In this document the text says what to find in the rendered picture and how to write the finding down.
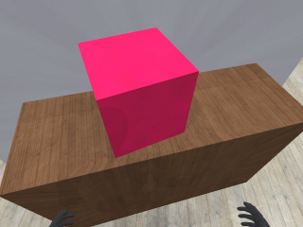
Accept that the robot left hand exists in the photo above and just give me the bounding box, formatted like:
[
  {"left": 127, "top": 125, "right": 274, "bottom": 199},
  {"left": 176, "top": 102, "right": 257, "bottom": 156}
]
[{"left": 49, "top": 208, "right": 75, "bottom": 227}]

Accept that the carton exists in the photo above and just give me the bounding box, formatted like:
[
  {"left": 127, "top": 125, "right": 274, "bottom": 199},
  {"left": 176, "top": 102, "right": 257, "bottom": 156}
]
[{"left": 78, "top": 27, "right": 199, "bottom": 158}]

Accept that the robot right hand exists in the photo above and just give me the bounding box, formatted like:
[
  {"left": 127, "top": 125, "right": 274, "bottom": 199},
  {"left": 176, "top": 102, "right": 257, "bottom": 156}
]
[{"left": 237, "top": 201, "right": 270, "bottom": 227}]

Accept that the pedestal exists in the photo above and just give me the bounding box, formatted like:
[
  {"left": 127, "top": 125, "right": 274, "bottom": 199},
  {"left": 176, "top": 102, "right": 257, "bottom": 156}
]
[{"left": 0, "top": 63, "right": 303, "bottom": 227}]

